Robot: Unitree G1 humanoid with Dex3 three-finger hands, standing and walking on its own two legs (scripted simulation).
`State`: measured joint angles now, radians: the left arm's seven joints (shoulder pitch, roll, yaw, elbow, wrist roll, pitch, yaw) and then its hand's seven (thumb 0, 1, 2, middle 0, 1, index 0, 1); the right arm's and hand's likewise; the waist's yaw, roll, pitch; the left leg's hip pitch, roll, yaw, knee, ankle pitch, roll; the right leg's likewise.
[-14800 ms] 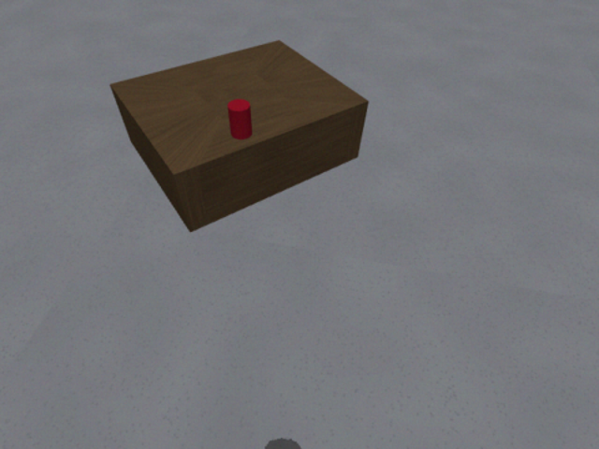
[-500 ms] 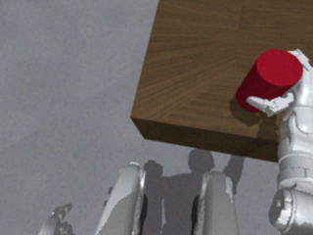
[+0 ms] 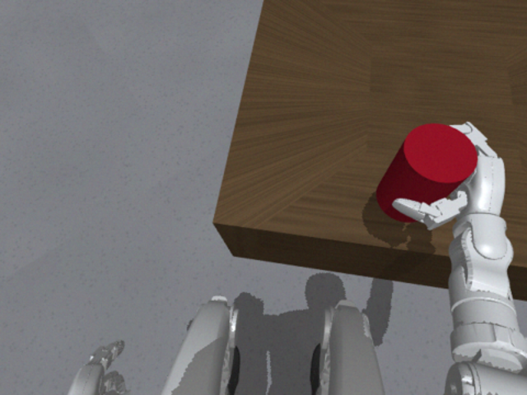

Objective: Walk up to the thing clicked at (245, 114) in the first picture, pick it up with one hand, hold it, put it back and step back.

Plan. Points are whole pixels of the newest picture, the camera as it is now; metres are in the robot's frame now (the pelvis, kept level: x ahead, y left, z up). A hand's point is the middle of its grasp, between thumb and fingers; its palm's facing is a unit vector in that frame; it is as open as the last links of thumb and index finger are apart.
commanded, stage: lift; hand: right
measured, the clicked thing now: (419, 177) +0.44 -0.20 +0.00
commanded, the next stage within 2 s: hold in 1.34 s
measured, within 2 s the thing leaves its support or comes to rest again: neither
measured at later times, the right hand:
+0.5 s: hand (478, 174) +0.38 -0.20 +0.11, palm faces +0.12 +0.99 -0.02, open 11.8 cm
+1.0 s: hand (499, 163) +0.37 -0.19 +0.16, palm faces +0.12 +0.99 -0.01, open 11.8 cm
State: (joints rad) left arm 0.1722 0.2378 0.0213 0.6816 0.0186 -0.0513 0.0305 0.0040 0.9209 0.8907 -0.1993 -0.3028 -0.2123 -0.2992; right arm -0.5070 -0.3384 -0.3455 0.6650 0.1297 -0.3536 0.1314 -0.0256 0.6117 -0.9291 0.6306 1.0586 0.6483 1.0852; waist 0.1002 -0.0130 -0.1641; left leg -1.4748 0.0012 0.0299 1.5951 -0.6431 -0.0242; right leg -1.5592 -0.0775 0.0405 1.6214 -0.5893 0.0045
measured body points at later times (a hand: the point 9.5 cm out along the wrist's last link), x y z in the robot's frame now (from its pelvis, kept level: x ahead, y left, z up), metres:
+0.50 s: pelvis +0.02 -0.01 +0.10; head +0.12 -0.03 +0.53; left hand +0.16 +0.25 -0.01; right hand +0.37 -0.26 +0.12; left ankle +0.05 +0.14 -0.53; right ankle +0.07 -0.12 -0.53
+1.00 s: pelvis +0.03 -0.01 +0.14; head +0.11 -0.03 +0.58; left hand +0.16 +0.24 +0.03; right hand +0.36 -0.25 +0.16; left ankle +0.05 +0.14 -0.53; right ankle +0.07 -0.12 -0.53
